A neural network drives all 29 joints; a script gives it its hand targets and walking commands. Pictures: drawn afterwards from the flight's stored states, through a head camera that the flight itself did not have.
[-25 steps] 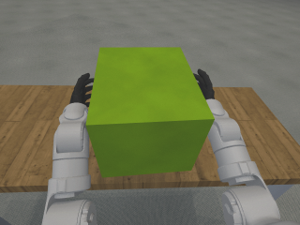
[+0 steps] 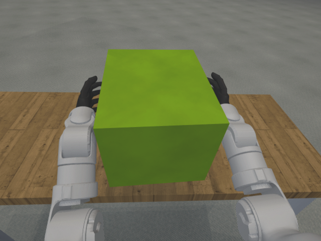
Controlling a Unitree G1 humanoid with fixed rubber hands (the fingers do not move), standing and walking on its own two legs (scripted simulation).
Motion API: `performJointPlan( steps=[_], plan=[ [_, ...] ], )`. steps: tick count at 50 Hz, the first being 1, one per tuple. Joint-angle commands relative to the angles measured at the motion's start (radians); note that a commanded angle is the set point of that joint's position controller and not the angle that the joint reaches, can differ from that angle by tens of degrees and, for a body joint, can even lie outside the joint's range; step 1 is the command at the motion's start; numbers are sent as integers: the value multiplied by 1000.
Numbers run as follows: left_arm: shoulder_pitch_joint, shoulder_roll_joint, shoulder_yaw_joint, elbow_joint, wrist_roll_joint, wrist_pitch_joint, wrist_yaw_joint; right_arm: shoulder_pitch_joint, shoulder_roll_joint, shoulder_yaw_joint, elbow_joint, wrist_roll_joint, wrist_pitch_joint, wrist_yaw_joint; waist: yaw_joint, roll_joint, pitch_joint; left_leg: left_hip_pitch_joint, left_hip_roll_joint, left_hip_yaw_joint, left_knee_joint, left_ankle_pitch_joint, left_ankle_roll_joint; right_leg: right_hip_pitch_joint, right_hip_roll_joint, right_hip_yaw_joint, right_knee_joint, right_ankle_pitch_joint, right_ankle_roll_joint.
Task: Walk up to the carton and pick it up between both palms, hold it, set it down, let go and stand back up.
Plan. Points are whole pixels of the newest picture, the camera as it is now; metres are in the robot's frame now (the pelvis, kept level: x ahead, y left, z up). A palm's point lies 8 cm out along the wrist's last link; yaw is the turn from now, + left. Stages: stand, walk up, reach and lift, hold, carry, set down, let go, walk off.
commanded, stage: hold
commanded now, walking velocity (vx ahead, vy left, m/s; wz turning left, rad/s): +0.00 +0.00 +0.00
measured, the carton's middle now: (154, 112) +0.37 +0.01 +0.17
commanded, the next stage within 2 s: none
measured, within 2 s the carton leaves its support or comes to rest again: neither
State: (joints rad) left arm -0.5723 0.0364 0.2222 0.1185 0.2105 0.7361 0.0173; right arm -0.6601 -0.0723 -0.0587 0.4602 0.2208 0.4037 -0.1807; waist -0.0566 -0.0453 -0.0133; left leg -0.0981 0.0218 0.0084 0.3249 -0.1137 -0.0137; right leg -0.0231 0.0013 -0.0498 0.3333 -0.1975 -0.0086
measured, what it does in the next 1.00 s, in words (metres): stands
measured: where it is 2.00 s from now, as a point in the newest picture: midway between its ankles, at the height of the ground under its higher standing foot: outside the picture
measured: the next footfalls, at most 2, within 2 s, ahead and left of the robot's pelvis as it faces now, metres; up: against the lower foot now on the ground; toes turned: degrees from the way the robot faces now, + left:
none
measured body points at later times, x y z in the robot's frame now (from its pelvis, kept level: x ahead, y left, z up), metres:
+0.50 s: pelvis +0.00 +0.00 +0.00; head -0.04 +0.02 +0.45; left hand +0.37 +0.17 +0.19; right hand +0.38 -0.15 +0.19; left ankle +0.05 +0.13 -0.75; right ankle +0.00 -0.11 -0.75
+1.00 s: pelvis +0.00 +0.00 +0.00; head -0.05 +0.02 +0.45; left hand +0.37 +0.17 +0.19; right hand +0.37 -0.15 +0.20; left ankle +0.05 +0.13 -0.75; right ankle +0.00 -0.11 -0.75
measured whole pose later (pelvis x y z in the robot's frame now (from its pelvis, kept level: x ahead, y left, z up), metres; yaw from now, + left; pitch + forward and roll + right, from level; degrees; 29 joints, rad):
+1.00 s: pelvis +0.00 +0.00 +0.00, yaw +0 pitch -7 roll +0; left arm -0.57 0.04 0.22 0.12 0.21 0.74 0.01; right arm -0.66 -0.07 -0.05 0.46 0.22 0.40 -0.19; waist -0.06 -0.05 -0.01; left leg -0.10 0.02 0.01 0.33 -0.11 -0.02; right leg -0.02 0.00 -0.05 0.34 -0.20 -0.01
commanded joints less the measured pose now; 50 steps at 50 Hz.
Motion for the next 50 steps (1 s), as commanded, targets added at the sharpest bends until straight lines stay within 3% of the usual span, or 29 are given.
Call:
performJointPlan(
  steps=[1,6,10,17,29,40,47,50],
  plan=[
    [-803,-618,-515,-210,-152,-82,-144,-880,629,477,-335,100,-60,88,-4,59,-462,262,-56,-5,2,180,0,-61,36,6,-73,179,66],
    [-812,-625,-538,-246,-166,-86,-143,-882,630,485,-362,111,-67,82,-17,73,-481,280,-53,-8,16,214,-10,-60,39,4,-66,205,66],
    [-797,-610,-527,-232,-160,-82,-137,-869,618,493,-355,113,-57,81,-4,69,-460,268,-53,-10,12,196,-5,-73,38,5,-69,189,69],
    [-763,-601,-535,-270,-164,-78,-143,-839,616,515,-388,129,-56,72,-12,72,-481,280,-58,-11,28,260,-13,-29,39,7,-55,279,71],
    [-809,-613,-542,-261,-167,-75,-137,-873,616,492,-365,118,-53,81,-16,77,-467,272,-48,-10,14,199,-10,-82,40,4,-66,169,61],
    [-794,-606,-506,-206,-149,-72,-146,-883,616,479,-335,109,-51,85,1,62,-437,250,-50,-5,-1,164,1,-71,33,10,-76,161,65],
    [-828,-605,-504,-213,-150,-81,-148,-890,635,473,-320,102,-55,87,-3,55,-429,241,-53,-3,-8,131,5,-72,30,8,-75,136,69],
    [-828,-617,-523,-223,-158,-83,-146,-887,626,469,-326,100,-59,87,-12,78,-463,264,-54,-6,2,170,-4,-71,34,7,-74,156,63]
  ],
)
